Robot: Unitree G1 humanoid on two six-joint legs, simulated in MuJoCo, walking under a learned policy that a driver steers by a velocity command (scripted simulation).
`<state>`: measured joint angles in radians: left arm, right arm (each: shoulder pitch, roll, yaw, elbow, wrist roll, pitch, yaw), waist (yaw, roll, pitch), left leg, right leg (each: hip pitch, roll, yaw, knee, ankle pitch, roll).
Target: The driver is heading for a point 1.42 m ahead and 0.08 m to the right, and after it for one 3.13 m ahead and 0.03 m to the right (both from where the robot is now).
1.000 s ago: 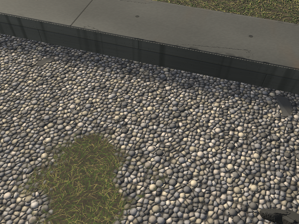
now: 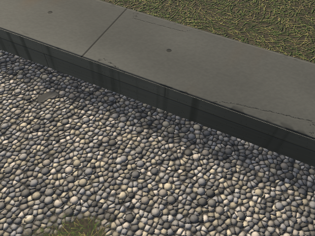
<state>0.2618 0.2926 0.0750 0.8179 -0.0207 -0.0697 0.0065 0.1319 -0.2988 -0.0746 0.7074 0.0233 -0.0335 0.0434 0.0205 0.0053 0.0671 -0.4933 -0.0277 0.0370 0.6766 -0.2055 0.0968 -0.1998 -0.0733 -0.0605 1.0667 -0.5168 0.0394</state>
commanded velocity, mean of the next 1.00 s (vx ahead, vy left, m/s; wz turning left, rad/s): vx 0.50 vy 0.00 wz -0.06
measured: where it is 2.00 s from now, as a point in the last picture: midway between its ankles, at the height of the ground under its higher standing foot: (187, 93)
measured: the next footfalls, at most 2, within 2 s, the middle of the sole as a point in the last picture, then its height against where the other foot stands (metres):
right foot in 0.46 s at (186, 231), level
left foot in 0.94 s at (137, 171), level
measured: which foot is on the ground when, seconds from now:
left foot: down 0.00-0.48, up 0.50-0.92, down 0.94-1.00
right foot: up 0.00-0.44, down 0.46-0.96, up 0.98-1.00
